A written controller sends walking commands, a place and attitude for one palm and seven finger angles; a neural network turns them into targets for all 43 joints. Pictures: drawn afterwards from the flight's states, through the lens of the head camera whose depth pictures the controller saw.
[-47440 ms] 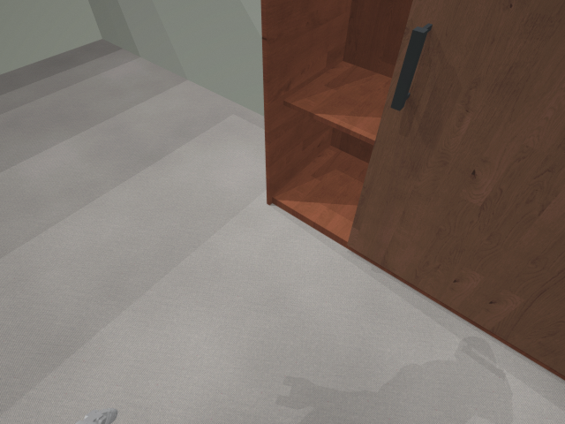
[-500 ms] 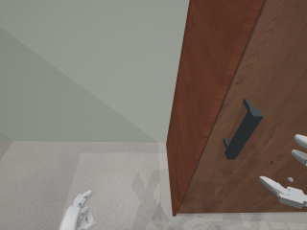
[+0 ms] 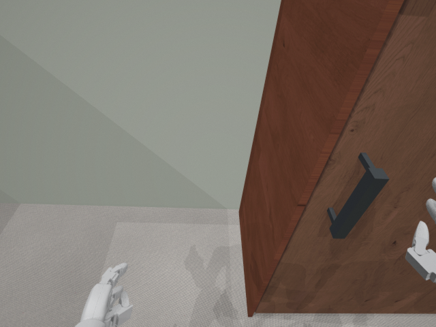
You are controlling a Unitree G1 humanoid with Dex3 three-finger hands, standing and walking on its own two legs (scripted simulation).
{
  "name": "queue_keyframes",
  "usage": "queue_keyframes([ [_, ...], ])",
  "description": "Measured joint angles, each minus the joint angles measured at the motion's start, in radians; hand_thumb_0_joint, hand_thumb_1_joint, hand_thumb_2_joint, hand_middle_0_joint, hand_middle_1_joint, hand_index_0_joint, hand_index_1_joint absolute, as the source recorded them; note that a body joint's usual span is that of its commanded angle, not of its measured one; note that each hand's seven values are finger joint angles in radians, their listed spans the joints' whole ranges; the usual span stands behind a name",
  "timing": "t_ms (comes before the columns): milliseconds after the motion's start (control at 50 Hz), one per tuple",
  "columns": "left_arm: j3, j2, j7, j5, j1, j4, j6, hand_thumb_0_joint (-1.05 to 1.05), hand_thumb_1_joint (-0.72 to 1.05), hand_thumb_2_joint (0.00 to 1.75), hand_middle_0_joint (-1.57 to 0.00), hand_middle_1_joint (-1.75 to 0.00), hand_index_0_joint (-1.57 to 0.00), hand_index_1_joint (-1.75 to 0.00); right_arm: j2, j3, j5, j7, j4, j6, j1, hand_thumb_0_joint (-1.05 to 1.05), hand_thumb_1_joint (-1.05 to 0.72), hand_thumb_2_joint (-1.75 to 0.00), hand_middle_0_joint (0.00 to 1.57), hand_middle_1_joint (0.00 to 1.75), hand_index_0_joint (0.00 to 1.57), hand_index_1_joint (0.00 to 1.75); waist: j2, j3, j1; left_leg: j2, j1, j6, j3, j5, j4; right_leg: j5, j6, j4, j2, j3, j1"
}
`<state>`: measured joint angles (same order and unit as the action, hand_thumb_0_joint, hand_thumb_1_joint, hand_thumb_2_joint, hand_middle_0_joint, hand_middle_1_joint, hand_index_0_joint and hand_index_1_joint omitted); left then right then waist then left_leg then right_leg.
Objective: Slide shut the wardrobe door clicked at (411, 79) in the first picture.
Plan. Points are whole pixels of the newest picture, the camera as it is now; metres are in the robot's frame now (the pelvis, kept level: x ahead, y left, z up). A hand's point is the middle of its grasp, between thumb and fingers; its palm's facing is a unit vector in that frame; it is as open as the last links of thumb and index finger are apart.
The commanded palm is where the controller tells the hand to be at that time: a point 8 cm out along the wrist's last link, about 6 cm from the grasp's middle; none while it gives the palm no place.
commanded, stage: draw the hand back to the body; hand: right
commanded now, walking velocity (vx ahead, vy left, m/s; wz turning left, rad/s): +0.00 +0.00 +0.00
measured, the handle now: (350, 197) +0.34 -0.27 +0.08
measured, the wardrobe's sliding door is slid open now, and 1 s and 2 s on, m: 0.00 0.00 0.00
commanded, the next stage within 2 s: step back with the hand held close in 0.18 s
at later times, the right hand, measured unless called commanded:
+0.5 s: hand (421, 252) +0.18 -0.27 +0.16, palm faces +0.43 +0.80 -0.42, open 7.4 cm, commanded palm +0.12 -0.31 +0.17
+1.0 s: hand out of the picture +0.10 -0.31 +0.15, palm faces +0.47 +0.79 -0.39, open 7.4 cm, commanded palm +0.04 -0.34 +0.17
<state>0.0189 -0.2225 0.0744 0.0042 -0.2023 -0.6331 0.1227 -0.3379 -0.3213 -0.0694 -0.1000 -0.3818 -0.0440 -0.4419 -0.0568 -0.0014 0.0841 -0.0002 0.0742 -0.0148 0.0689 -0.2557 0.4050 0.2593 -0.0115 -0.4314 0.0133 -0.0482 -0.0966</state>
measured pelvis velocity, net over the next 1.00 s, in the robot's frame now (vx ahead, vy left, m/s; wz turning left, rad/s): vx -0.10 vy -0.04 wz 0.00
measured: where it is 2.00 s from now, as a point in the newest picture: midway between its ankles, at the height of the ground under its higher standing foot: outside the picture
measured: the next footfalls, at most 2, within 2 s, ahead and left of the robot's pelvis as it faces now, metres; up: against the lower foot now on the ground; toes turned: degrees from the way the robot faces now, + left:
left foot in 1.28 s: -0.21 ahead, +0.09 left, +0.00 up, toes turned +2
left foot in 1.66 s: -0.25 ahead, +0.00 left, +0.00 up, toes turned +3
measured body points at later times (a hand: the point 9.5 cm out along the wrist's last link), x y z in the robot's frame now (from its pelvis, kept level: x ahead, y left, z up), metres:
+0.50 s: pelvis -0.02 -0.01 +0.00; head -0.03 +0.00 +0.45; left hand +0.16 +0.23 -0.08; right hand +0.15 -0.31 +0.18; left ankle -0.02 +0.11 -0.74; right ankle -0.01 -0.11 -0.74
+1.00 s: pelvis -0.10 -0.04 -0.02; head -0.09 -0.06 +0.43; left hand +0.06 +0.20 -0.10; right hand +0.07 -0.34 +0.17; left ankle -0.02 +0.11 -0.74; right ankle -0.01 -0.11 -0.74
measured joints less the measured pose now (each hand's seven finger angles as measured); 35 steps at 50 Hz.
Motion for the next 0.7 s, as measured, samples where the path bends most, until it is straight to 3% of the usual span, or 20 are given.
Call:
queue_keyframes([
  [340, 0.000, 0.000, 0.005, -0.003, -0.010, -0.012, -0.005, 0.01, 0.90, 0.90, -0.20, -0.30, -0.20, -0.30, -0.004, -0.005, 0.000, 0.000, 0.007, -0.011, 0.010, 0.02, -0.88, -0.90, 0.21, 0.30, 0.21, 0.30, -0.005, 0.007, -0.001, 0.009, -0.005, -0.006, 0.003, 0.017, -0.013, -0.013, 0.004, 0.001, 0.008, 0.004, -0.001],
  [440, -0.002, -0.013, -0.003, -0.005, 0.007, 0.024, -0.055, 0.01, 0.90, 0.90, -0.20, -0.30, -0.20, -0.30, -0.023, -0.054, 0.012, -0.011, 0.011, -0.075, 0.017, 0.02, -0.89, -0.90, 0.21, 0.30, 0.21, 0.30, -0.004, -0.016, -0.030, 0.017, 0.070, -0.001, 0.004, 0.039, -0.011, -0.007, -0.002, -0.047, 0.018, 0.004, -0.095],
  [560, -0.022, -0.024, 0.005, -0.010, 0.012, 0.071, -0.101, 0.01, 0.90, 0.90, -0.20, -0.30, -0.20, -0.30, -0.038, -0.042, 0.019, -0.014, -0.036, -0.085, -0.054, 0.02, -0.89, -0.90, 0.21, 0.30, 0.21, 0.30, 0.021, -0.003, -0.061, -0.006, 0.142, 0.021, -0.027, 0.052, 0.022, -0.028, -0.024, -0.044, -0.002, -0.028, -0.142],
  [700, -0.026, -0.013, 0.012, -0.014, -0.009, 0.109, -0.106, 0.01, 0.90, 0.90, -0.20, -0.30, -0.20, -0.30, -0.093, -0.085, 0.028, -0.021, -0.100, -0.111, -0.083, 0.02, -0.88, -0.90, 0.21, 0.30, 0.21, 0.30, 0.058, 0.019, -0.068, -0.028, 0.210, 0.039, -0.044, 0.056, 0.089, -0.040, -0.049, -0.081, -0.022, -0.045, -0.194],
])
